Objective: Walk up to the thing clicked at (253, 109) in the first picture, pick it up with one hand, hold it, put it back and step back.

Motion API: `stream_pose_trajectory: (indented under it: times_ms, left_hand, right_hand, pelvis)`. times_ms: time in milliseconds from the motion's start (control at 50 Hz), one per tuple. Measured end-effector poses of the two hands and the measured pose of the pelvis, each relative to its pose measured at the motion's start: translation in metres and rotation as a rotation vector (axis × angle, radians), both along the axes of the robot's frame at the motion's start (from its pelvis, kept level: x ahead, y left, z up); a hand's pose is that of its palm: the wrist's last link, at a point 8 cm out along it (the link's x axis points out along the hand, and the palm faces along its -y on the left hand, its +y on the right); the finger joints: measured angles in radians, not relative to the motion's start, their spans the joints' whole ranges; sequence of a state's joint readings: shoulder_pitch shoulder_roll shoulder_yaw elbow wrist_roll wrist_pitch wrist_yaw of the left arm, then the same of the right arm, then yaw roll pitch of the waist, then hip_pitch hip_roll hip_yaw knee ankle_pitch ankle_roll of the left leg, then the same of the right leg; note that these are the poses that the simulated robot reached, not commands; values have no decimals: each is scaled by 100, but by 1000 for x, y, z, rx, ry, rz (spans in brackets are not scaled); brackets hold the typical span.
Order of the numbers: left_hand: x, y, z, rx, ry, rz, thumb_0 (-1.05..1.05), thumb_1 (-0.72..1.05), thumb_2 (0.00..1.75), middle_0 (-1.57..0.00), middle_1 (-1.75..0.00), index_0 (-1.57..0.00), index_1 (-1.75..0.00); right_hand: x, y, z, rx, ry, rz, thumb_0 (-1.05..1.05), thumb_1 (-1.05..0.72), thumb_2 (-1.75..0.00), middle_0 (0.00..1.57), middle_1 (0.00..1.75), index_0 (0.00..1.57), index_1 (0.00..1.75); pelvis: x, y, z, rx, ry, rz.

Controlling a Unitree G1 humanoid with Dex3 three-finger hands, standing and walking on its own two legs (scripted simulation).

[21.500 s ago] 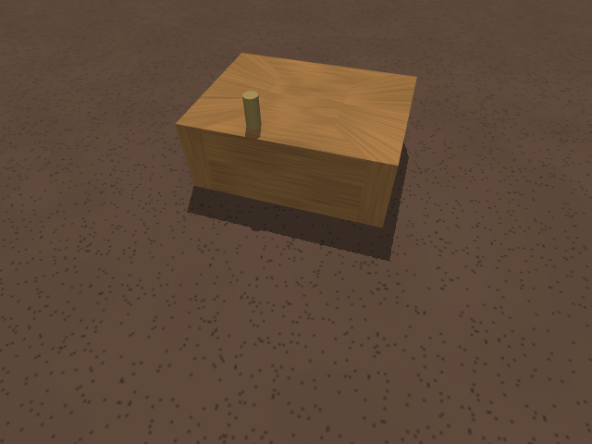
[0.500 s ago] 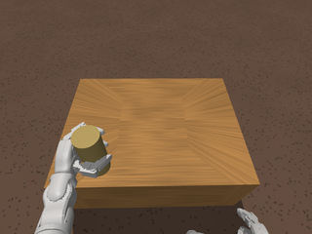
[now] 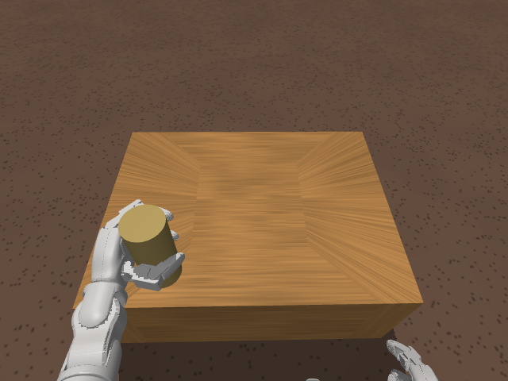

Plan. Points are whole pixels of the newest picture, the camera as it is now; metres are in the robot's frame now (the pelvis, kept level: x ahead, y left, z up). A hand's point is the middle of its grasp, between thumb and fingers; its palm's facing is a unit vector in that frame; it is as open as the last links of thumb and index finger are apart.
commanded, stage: hold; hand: left
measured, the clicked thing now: (153, 249) +0.32 +0.17 +0.04
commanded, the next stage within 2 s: crouch in 1.16 s
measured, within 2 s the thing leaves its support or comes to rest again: neither
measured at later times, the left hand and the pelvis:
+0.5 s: hand (158, 248) +0.32 +0.16 +0.04, palm faces +0.03 -1.00 +0.00, open 8.8 cm; pelvis +0.00 -0.01 +0.00, yaw +0 degrees
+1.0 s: hand (159, 246) +0.32 +0.16 +0.04, palm faces +0.02 -1.00 -0.01, open 8.9 cm; pelvis +0.00 -0.01 +0.00, yaw +0 degrees
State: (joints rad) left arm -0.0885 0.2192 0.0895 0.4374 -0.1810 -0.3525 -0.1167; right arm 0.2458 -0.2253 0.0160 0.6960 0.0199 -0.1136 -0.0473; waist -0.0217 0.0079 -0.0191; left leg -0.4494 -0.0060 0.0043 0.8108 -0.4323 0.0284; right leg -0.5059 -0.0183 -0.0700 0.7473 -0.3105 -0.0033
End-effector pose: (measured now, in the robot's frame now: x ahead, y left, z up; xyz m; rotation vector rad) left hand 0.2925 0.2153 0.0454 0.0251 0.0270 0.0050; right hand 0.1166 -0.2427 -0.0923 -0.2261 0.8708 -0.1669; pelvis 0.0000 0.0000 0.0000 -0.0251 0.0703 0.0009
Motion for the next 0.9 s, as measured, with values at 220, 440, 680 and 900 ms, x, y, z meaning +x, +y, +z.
stream_pose_trajectory:
  times_ms: [220, 440, 680, 900]
  left_hand:
    - [3, -2, -7, -16, 17, 13, 0, -22, 107, -78, -104, -78, -104]
    - [1, -2, -3, -28, -1, 34, 0, -22, 107, -78, -105, -78, -104]
    - [1, -8, -3, -16, 13, 10, 0, -22, 107, -78, -105, -78, -105]
    - [2, -4, 0, 0, 4, 12, 0, -22, 108, -77, -105, -77, -105]
  right_hand:
    - [-1, 0, -2, 12, 4, 2, 1, -90, -89, 20, 30, 20, 30]
    - [-4, -3, -4, 12, 15, 2, 1, -90, -90, 20, 30, 20, 30]
    - [1, -7, -1, 6, -1, 1, 1, -90, -90, 20, 30, 20, 30]
    - [2, -7, 0, 5, 0, 1, 1, -90, -90, 20, 30, 20, 30]
  pelvis:
    - [-1, -1, -1, 5, 8, -5]
    - [-1, -4, -1, 7, 6, 0]
    - [0, -6, 0, 6, 3, 2]
    - [2, -7, 1, 5, 4, 3]
